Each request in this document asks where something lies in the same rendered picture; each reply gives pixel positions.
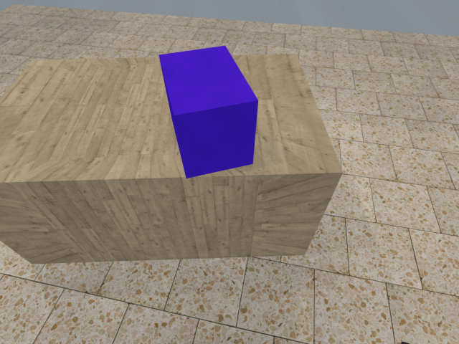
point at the carton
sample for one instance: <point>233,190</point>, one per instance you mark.
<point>213,109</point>

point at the pedestal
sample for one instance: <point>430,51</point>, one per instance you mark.
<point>90,167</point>

